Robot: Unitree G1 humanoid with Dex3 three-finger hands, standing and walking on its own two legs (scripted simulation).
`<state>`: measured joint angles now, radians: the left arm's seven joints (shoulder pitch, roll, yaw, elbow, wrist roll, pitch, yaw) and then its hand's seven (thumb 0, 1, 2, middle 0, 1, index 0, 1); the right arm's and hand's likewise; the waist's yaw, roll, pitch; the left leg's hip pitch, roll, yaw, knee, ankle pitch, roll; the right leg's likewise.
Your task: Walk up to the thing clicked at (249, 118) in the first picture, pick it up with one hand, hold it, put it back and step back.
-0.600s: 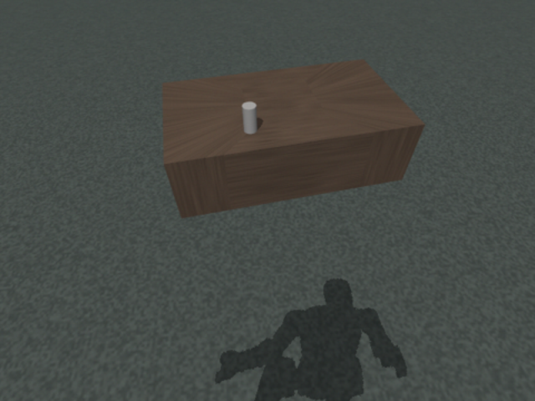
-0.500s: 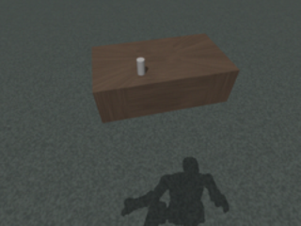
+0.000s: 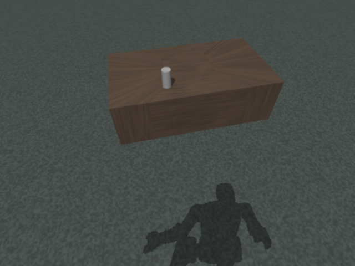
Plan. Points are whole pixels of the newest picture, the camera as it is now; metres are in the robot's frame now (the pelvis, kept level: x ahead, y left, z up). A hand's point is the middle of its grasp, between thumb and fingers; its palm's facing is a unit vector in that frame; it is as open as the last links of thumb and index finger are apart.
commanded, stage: stand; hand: right
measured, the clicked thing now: (166, 78) +1.29 +0.07 -0.36
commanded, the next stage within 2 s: walk up in 0.52 s
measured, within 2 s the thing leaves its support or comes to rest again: neither
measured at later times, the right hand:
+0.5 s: hand out of the picture +0.08 -0.25 -0.16, palm faces -0.03 +0.94 -0.34, open 7.4 cm
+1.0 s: hand (249, 249) +0.20 -0.16 -0.15, palm faces -0.07 +0.91 -0.41, open 7.4 cm
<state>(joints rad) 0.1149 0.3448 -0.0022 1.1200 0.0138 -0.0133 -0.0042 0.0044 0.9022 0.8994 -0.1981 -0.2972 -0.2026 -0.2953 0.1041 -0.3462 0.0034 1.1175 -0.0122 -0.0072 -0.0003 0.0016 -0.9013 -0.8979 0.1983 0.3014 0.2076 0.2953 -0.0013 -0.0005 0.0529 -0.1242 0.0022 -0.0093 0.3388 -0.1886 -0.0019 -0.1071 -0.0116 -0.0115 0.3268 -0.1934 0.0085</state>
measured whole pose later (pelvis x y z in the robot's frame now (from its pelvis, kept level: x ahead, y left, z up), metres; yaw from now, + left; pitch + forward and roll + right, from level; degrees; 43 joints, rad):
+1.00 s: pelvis +0.12 +0.12 -0.03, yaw +7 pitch -3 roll -1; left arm 0.25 0.47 0.06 1.00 0.02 -0.02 -0.04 0.01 0.91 0.90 -0.20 -0.30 -0.20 -0.29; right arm 0.26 -0.39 -0.10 0.94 -0.02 -0.04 0.07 0.00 -0.90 -0.90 0.20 0.30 0.21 0.30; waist -0.03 -0.06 0.08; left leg -0.34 0.03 0.06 0.66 -0.27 0.04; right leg -0.34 -0.06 0.02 1.14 -0.46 -0.07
